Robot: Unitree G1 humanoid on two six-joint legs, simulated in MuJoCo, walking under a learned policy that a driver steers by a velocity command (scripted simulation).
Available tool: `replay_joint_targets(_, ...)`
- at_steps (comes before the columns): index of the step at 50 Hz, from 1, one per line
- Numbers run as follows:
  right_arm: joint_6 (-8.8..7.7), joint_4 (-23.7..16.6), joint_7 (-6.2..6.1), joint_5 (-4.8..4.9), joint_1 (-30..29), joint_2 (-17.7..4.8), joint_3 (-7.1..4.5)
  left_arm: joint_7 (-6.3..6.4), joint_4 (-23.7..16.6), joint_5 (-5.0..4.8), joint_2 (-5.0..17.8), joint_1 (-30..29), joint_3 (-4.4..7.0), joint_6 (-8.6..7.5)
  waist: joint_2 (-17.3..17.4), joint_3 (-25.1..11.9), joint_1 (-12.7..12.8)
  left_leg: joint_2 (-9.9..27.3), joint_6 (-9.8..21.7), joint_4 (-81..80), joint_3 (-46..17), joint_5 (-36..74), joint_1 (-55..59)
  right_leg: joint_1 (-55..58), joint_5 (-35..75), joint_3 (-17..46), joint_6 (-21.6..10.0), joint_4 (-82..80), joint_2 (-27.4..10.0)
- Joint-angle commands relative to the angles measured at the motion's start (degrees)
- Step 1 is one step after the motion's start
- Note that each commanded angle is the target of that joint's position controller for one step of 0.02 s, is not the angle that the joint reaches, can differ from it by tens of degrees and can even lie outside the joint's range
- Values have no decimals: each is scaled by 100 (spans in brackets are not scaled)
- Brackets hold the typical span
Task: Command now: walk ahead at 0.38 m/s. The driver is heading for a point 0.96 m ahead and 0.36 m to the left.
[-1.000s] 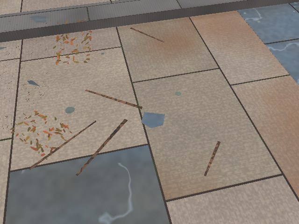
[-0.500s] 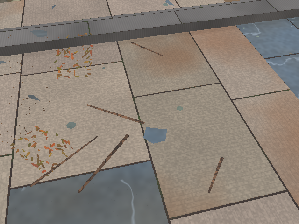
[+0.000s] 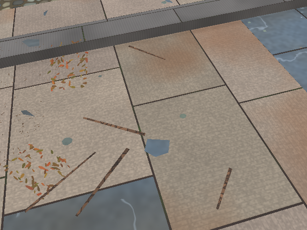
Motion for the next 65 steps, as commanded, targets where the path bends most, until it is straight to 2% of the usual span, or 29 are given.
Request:
replay_joint_targets(1,-199,-734,103,5,-525,-120,36,89,569,47,1226,2810,360,7,-2299,-207,1134,-500,307,3228,511,-445,-3765,3171,-2042,4017,-886,-2382,-2134)
replay_joint_targets(2,-159,-799,138,-142,-843,-383,-37,109,457,46,880,2173,249,81,-1249,254,750,-56,441,4049,-63,-286,-4016,2485,-2294,4020,-919,-2399,-2158)
replay_joint_targets(4,-207,-845,243,-71,-1036,-189,-7,74,87,45,654,1108,149,28,-402,615,317,342,493,3993,-198,831,-3842,1589,-1257,2883,-746,-2480,-1780)
replay_joint_targets(6,-136,-802,284,-114,-906,-186,-37,98,79,12,417,973,37,-71,-460,505,90,451,378,3663,-93,1144,-3523,1411,-118,2035,-587,-2549,-1390)
replay_joint_targets(9,7,-908,320,-98,-1156,-229,-81,150,276,-11,429,1414,-20,-168,-594,470,40,377,255,3433,149,1382,-3796,1698,1492,1327,-551,-2479,-1248)
replay_joint_targets(18,43,-1688,377,-16,-3099,-108,47,246,384,19,432,1741,-119,-266,-716,795,288,-57,464,995,767,2449,-3335,1750,3606,-110,-270,-2519,-1161)
replay_joint_targets(21,14,-1618,323,-41,-2623,-340,-53,334,368,9,672,1609,-63,-269,-831,358,-24,-470,810,814,1027,2025,-2596,2317,6003,-412,-154,-1456,-1281)
replay_joint_targets(23,-20,-1260,281,-59,-1423,-578,-201,367,278,46,868,1427,8,-182,-959,-315,-522,-730,1093,656,1003,1618,-1472,2321,6480,-494,-160,294,-1365)
replay_joint_targets(24,-36,-1066,261,-124,-747,-755,-307,325,199,22,941,1300,38,-156,-877,-602,-884,-640,1286,170,710,1581,-513,1748,5540,-575,-142,1584,-1252)
replay_joint_targets(25,-13,-1036,213,-179,-238,-1235,-466,256,-28,20,729,1231,10,-163,-180,-1087,-1013,641,1704,46,-998,984,572,539,2698,-646,-67,3646,-845)
replay_joint_targets(26,66,-1135,242,-111,-493,-1562,-529,124,-368,-111,357,1461,-15,-185,972,-1553,-465,1975,2765,-899,-4425,927,1860,-1736,-1571,137,168,5541,450)
replay_joint_targets(27,110,-1163,228,7,-833,-1421,-502,88,-566,-23,686,726,18,-248,34,-992,-471,1763,2521,-1328,-4056,294,1454,-2522,-966,867,37,5497,2)
replay_joint_targets(28,95,-1226,204,30,-1191,-1139,-424,60,-742,-45,772,331,29,-322,-273,-386,-322,1656,2226,-1484,-3329,562,661,-2533,-405,874,21,5004,-274)
replay_joint_targets(29,61,-1232,201,12,-1395,-863,-351,79,-723,-40,734,331,42,-339,-757,-31,-28,1422,1957,-1598,-2791,1369,-98,-2152,-168,843,60,4442,-463)
replay_joint_targets(30,7,-1250,168,34,-1469,-746,-301,99,-749,48,671,341,45,-251,-825,79,164,1145,1790,-1595,-2318,2060,-628,-1761,-166,865,164,4070,-580)
replay_joint_targets(32,-115,-1236,131,76,-1373,-747,-260,72,-789,174,503,475,19,-17,-603,43,349,806,1665,-1602,-1776,2813,-1086,-1330,-240,808,352,3558,-644)
replay_joint_targets(35,-176,-1220,124,104,-1017,-1021,-303,28,-1089,195,533,-80,20,149,-315,162,267,544,1538,-1687,-1480,3188,-1205,-1636,227,597,578,2808,-667)
replay_joint_targets(40,-104,-1252,141,97,-316,-1030,-300,-31,-1620,147,643,-1348,11,199,-5,166,-230,409,1081,-1521,-1588,3668,-453,-2280,1310,517,683,1571,-507)
replay_joint_targets(46,-58,-1367,54,-1,97,-1140,-314,-87,-2136,84,691,-2336,-94,115,157,192,-529,543,1158,-1046,-1953,4319,498,-2402,1255,517,556,483,-158)
replay_joint_targets(49,-79,-1554,-2,-15,-328,-1328,-362,-48,-2117,35,901,-1765,-59,23,268,47,-107,562,892,-576,-2014,5017,242,-1066,940,593,325,-272,49)
replay_joint_targets(51,-154,-1663,92,26,-640,-1459,-393,86,-1724,26,1245,-286,84,-77,36,-727,591,173,626,996,-1765,5621,-278,1034,1019,564,74,-700,116)
replay_joint_targets(52,-207,-1848,155,106,-633,-1141,-310,196,-1666,175,1606,604,176,-123,-371,-1528,897,-142,547,2440,-1557,4052,-1099,2452,88,1595,-161,-735,-981)
replay_joint_targets(53,-171,-2016,134,345,52,-519,-195,206,-1723,337,2096,675,282,-70,-1818,-2231,483,-1039,354,4148,-853,-513,-2910,3852,100,4168,-792,-1085,-2674)
replay_joint_targets(54,-94,-1937,79,119,101,-1091,-257,154,-1745,204,1753,423,270,19,-1418,-2054,320,-592,425,4799,-802,-450,-3417,3346,-527,4976,-944,-1377,-2642)
replay_joint_targets(55,-37,-1907,101,26,-291,-1140,-278,140,-1818,143,1193,-11,142,35,-756,-1088,228,-309,384,4786,-705,148,-3506,2429,-670,3998,-805,-1538,-2358)
replay_joint_targets(56,-15,-1946,152,-5,-611,-1035,-253,117,-1787,139,896,-215,63,19,-382,-531,208,-121,336,4512,-627,510,-3438,1741,-200,3099,-655,-1704,-2015)
replay_joint_targets(57,30,-1982,210,-48,-738,-960,-253,124,-1727,150,845,-200,39,-2,-548,-323,149,14,302,4306,-588,634,-3331,1385,234,2503,-504,-1840,-1772)
replay_joint_targets(59,173,-2048,323,-113,-758,-870,-243,110,-1549,85,868,-11,39,-91,-866,-170,31,121,250,4144,-485,723,-3141,983,1053,1745,-404,-2029,-1542)
replay_joint_targets(65,280,-2541,505,-126,-1813,-749,-170,53,-1323,10,958,427,94,-231,-804,29,90,310,147,3540,-294,1615,-4023,1193,1989,591,-488,-2352,-1511)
